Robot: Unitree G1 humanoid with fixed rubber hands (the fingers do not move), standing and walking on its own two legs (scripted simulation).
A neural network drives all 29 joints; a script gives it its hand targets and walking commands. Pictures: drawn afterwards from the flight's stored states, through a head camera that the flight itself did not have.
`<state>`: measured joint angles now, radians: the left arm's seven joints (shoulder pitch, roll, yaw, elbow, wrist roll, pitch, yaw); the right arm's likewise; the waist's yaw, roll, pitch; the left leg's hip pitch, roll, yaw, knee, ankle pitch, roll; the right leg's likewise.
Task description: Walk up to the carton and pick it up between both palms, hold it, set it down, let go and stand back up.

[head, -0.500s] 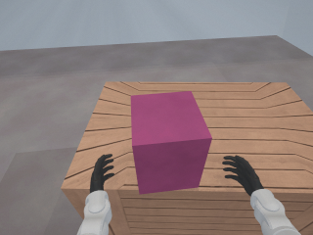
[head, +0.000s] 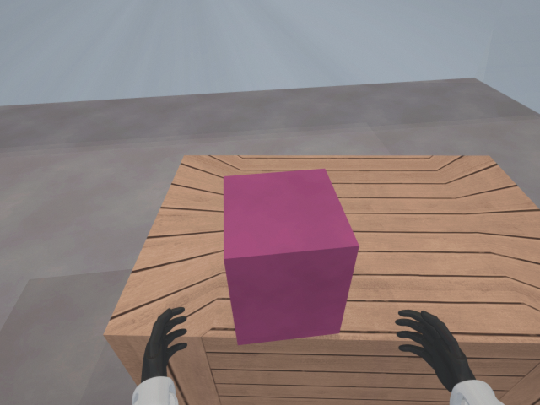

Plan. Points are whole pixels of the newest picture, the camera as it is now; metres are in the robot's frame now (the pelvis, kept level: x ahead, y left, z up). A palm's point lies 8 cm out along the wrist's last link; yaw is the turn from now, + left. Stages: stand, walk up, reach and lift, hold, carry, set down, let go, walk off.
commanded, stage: set down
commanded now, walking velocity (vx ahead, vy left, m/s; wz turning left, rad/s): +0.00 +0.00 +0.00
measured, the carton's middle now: (282, 255) +0.42 +0.04 +0.00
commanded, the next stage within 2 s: let go in 1.86 s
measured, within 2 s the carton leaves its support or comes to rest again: neither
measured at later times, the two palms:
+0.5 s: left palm (149, 377) +0.19 +0.22 -0.02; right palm (444, 371) +0.23 -0.21 -0.02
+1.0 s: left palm (139, 387) +0.18 +0.24 -0.03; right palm (436, 383) +0.22 -0.20 -0.04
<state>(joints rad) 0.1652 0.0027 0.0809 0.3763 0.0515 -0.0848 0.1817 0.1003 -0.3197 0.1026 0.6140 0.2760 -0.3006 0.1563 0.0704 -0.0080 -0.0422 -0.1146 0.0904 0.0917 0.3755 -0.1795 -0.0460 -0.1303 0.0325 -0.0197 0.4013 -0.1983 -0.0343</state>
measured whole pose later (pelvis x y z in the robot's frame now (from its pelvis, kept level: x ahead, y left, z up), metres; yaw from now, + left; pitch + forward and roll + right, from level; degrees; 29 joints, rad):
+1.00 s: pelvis +0.01 +0.00 +0.00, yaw +0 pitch -5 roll +0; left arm 0.22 0.13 0.07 0.36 0.05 0.07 0.03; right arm 0.15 -0.24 0.07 0.59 0.22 -0.18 0.04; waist 0.07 -0.01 0.01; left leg -0.08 0.08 0.09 0.37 -0.20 -0.05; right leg -0.10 0.02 -0.02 0.40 -0.22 -0.03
